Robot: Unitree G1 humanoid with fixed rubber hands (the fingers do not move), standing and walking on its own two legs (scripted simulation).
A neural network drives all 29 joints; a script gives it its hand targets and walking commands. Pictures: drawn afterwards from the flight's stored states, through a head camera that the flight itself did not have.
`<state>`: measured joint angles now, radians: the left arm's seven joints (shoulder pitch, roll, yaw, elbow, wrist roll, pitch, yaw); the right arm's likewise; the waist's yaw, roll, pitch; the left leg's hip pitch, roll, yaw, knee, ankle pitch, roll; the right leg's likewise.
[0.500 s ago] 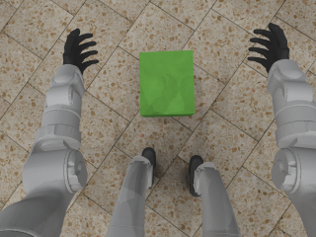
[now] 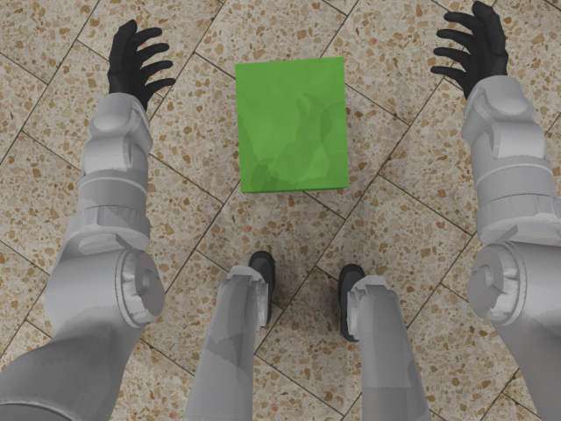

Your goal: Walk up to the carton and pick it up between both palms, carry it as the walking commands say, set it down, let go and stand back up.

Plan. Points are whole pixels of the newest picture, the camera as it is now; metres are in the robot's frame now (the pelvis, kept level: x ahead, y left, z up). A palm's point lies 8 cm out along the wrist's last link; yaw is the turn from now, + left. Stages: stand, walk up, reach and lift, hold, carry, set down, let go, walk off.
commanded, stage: reach and lift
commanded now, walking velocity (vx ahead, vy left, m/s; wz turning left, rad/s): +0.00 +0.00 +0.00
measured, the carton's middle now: (292, 132) +0.53 +0.05 -0.53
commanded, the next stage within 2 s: none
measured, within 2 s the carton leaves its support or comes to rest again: neither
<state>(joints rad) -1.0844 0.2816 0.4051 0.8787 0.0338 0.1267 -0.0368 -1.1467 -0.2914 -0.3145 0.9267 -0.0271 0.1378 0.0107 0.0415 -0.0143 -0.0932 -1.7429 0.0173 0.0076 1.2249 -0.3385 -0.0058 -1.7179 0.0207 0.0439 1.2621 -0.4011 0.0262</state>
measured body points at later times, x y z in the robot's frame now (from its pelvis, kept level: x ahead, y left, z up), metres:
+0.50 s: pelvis -0.03 +0.00 -0.15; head +0.32 +0.00 +0.14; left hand +0.51 +0.24 -0.28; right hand +0.53 -0.18 -0.29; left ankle +0.08 +0.12 -0.58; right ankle +0.06 -0.13 -0.58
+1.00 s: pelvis -0.04 +0.00 -0.24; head +0.34 +0.01 +0.00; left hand +0.49 +0.23 -0.43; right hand +0.52 -0.17 -0.43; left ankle +0.08 +0.12 -0.58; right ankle +0.06 -0.13 -0.58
